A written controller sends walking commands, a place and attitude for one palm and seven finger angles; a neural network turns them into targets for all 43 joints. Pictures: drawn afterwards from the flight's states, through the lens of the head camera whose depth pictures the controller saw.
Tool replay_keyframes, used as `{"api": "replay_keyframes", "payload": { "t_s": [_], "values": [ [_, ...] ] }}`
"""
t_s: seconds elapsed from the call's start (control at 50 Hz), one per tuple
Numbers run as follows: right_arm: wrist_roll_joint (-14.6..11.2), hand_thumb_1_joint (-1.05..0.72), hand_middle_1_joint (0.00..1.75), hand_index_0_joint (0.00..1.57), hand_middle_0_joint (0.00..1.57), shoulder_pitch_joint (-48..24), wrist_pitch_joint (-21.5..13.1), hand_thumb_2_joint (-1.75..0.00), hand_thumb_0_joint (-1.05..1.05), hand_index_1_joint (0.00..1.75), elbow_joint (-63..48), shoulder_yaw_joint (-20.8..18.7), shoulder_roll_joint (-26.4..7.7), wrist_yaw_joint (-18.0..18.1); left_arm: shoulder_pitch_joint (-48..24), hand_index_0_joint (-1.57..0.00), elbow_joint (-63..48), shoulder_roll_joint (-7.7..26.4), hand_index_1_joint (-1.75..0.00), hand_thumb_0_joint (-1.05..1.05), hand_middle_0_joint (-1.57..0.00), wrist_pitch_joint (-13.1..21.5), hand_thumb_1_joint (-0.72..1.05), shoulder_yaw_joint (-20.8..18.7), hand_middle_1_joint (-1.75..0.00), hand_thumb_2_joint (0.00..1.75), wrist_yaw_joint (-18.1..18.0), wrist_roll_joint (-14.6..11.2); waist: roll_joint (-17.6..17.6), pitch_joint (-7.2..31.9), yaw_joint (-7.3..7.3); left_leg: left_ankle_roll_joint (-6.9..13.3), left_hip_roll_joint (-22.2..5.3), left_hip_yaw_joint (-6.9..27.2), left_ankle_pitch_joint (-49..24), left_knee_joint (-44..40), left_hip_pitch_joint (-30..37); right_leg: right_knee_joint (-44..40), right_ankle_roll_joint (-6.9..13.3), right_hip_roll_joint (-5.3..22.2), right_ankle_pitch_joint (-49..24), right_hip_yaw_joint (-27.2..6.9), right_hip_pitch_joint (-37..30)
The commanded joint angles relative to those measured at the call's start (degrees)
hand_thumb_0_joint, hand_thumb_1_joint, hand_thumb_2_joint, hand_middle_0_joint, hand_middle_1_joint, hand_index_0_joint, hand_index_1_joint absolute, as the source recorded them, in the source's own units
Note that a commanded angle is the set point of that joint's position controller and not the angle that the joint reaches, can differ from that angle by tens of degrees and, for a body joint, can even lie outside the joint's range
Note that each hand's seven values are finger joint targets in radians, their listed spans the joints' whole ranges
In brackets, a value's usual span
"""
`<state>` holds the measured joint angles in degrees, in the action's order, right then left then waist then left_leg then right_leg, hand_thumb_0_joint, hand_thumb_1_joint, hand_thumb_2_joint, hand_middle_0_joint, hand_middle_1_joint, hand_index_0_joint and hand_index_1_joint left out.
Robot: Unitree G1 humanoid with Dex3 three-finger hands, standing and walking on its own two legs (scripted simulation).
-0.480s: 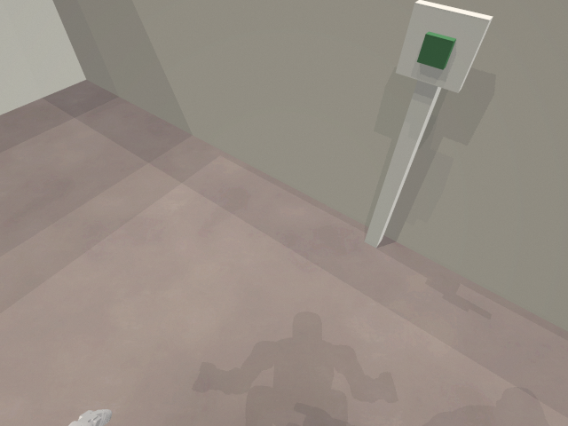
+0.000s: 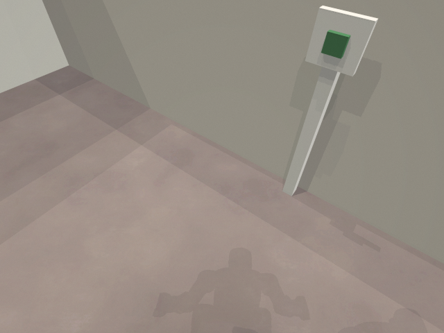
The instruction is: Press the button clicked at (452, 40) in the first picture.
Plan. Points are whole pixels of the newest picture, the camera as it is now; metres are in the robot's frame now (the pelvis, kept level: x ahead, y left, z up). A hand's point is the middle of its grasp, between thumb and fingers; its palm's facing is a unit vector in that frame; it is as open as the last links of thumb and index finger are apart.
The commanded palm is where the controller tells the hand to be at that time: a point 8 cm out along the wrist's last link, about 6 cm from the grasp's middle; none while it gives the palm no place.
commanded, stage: stand and wait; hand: left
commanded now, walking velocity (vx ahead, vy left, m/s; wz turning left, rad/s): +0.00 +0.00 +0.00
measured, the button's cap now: (335, 43) +0.98 -0.32 +0.10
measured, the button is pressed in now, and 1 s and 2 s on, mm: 0 0 0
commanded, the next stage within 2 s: look at it before walking up in 0.34 s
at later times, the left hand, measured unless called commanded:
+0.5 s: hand out of the picture +0.07 +0.24 -0.15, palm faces -0.04 -0.94 -0.34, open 7.4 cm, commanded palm none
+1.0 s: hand out of the picture +0.06 +0.24 -0.15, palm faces -0.04 -0.94 -0.34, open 7.4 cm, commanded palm none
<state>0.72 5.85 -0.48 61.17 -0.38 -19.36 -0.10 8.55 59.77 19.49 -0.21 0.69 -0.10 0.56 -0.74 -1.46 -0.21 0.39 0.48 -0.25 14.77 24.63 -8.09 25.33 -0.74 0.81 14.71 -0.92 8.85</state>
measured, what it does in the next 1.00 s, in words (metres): stands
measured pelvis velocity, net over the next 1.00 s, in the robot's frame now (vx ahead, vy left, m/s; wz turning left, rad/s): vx -0.01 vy -0.01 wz -0.01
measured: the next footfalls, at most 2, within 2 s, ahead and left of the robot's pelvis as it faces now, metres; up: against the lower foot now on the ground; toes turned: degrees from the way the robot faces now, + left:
left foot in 1.88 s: +0.33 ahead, +0.06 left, +0.00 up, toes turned -11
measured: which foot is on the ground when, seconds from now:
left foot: down 0.00-1.00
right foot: down 0.00-1.00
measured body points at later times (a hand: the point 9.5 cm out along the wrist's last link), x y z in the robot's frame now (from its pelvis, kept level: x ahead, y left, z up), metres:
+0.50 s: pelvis -0.01 -0.01 +0.00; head -0.02 -0.01 +0.45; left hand +0.07 +0.29 -0.13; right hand +0.06 -0.31 -0.13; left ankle -0.02 +0.12 -0.74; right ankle -0.01 -0.13 -0.74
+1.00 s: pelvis -0.01 -0.01 +0.00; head +0.00 -0.01 +0.45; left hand +0.07 +0.29 -0.13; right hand +0.07 -0.31 -0.13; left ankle -0.02 +0.12 -0.74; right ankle -0.01 -0.13 -0.74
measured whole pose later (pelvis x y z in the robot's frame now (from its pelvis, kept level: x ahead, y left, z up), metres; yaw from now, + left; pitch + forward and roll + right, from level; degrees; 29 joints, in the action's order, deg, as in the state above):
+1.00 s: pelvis -0.01 -0.01 +0.00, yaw +0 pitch -2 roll +0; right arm 0.4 6.4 -0.6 64.4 0.0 -19.8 -0.3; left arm 7.9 62.4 19.7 0.4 0.7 0.1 0.6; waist -0.2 -2.0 0.0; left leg -0.7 -0.6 -0.2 12.1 21.3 -7.6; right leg 22.2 0.2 -0.3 12.1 -0.9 8.6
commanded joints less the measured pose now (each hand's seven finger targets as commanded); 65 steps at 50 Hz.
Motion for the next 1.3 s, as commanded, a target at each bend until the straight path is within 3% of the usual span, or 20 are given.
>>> {"api": "replay_keyframes", "payload": {
  "t_s": [0.0, 0.62, 1.04, 1.08, 1.1, 1.16, 1.22, 1.28],
  "values": [
    [-0.18, -0.9, 0.3, 0.2, 0.2, -3.54, -1.51, -0.9, 0.0, 0.3, -3.77, -2.14, -11.84, 0.95, -3.37, -0.2, -3.54, 11.96, -0.3, 0.0, -0.2, 1.55, 0.9, -2.87, -0.3, 0.9, -0.65, -0.01, 0.99, 3.64, 0.19, 1.8, -6.79, 5.3, -11.58, -4.57, 0.12, -4.16, 2.47, 5.98, -11.37, -4.51, -1.0],
    [-0.2, -0.9, 0.3, 0.2, 0.2, -2.25, -1.43, -0.9, 0.0, 0.3, -0.95, -1.76, -11.97, 0.68, -3.39, -0.2, -1.49, 12.06, -0.3, 0.0, -0.2, 1.77, 0.9, -2.7, -0.3, 0.9, -0.41, 0.1, 0.2, 1.67, 0.11, 1.19, -6.94, 5.62, -6.35, -6.75, -0.3, -7.81, 2.55, 6.08, -4.62, -6.23, 1.28],
    [-0.33, -0.9, 0.3, 0.2, 0.2, -2.6, -1.58, -0.9, 0.0, 0.3, -0.64, -1.69, -12.18, 0.88, -2.86, -0.2, -0.9, 12.14, -0.3, 0.0, -0.2, 2.04, 0.9, -2.65, -0.3, 0.9, -0.57, 0.02, 0.6, 4.04, 0.11, 1.02, -7.54, 5.15, -12.83, -6.26, 2.31, -6.68, 2.58, 6.3, -13.51, -5.49, -1.31],
    [0.03, -0.9, 0.3, 0.2, 0.2, 0.41, -0.78, -0.9, 0.0, 0.3, 0.72, -0.13, -5.78, 0.67, 0.56, -0.2, 0.73, 5.93, -0.3, 0.0, -0.2, 1.1, 0.9, -1.35, -0.3, 0.9, -0.73, -0.06, 0.03, 4.43, 0.15, -0.04, -7.19, 3.5, -7.34, -5.43, 2.58, -6.82, 1.86, 5.92, -7.29, -5.62, -0.87],
    [0.2, -0.9, 0.3, 0.2, 0.2, 2.09, -0.36, -0.9, 0.0, 0.3, 1.06, 0.09, -4.37, 0.52, 2.21, -0.2, 1.05, 4.73, -0.3, 0.0, -0.2, 0.56, 0.9, -1.16, -0.3, 0.9, -0.7, 0.14, -0.51, 3.48, 0.05, -0.26, -6.75, 2.98, -1.81, -4.59, 1.73, -6.94, 1.95, 5.44, -0.21, -6.4, 0.32],
    [0.57, -0.9, 0.3, 0.2, 0.2, 3.48, -0.01, -0.9, 0.0, 0.3, 0.56, -0.43, -4.5, 0.3, 3.81, -0.2, 0.53, 5.18, -0.3, 0.0, -0.2, -0.14, 0.9, -1.81, -0.3, 0.9, 0.06, 0.52, -1.25, -3.81, -0.17, 0.03, -5.99, 2.3, 10.91, -4.12, -4.05, -7.95, 3.19, 4.52, 13.7, -9.25, 5.56],
    [0.59, -0.9, 0.3, 0.2, 0.2, 5.55, -0.34, -0.9, 0.0, 0.3, -0.19, -1.03, -4.54, 0.32, 5.66, -0.2, -0.56, 4.57, -0.3, 0.0, -0.2, -0.06, 0.9, -2.55, -0.3, 0.9, 0.57, 0.66, -0.58, -6.55, 0.05, 0.92, -6.7, 2.8, 15.53, -3.28, -5.8, -5.54, 4.24, 3.04, 16.99, -9.95, 8.71],
    [0.35, -0.9, 0.3, 0.2, 0.2, 9.11, -1.27, -0.9, 0.0, 0.3, -0.46, -1.81, -4.82, 0.72, 7.42, -0.2, -1.68, 2.06, -0.3, 0.0, -0.2, 0.65, 0.9, -2.96, -0.3, 0.9, 0.82, 0.63, 4.67, -5.48, 0.91, 3.45, -10.58, 6.32, 12.85, -4.38, -1.17, 3.43, 4.22, 0.18, 10.41, -6.33, 12.83]
  ]
}}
